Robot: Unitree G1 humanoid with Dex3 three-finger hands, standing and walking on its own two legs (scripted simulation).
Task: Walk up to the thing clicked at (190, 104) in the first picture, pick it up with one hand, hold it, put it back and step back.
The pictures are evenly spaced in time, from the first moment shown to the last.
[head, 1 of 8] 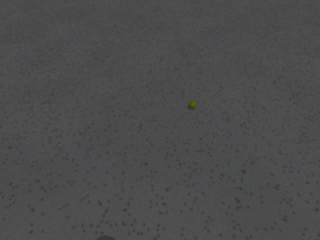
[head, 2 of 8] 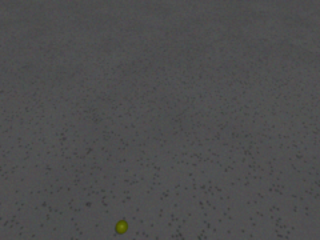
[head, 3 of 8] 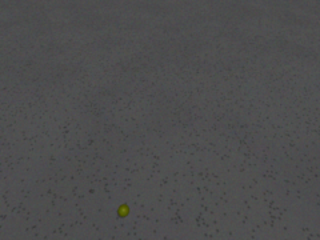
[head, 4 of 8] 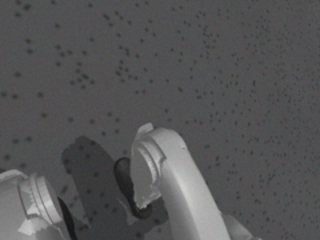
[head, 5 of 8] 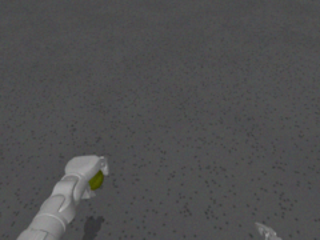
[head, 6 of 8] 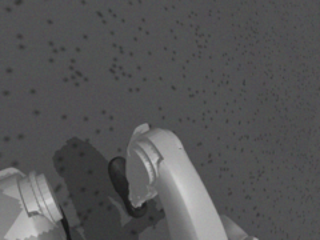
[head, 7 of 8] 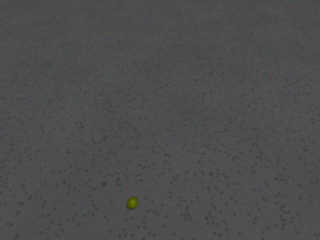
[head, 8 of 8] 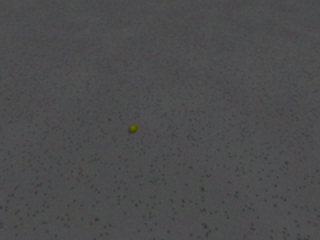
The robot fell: no
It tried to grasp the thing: yes
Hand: left
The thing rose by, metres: 0.69
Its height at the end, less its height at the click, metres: +0.00
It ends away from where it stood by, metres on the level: 0.01
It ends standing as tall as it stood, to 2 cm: yes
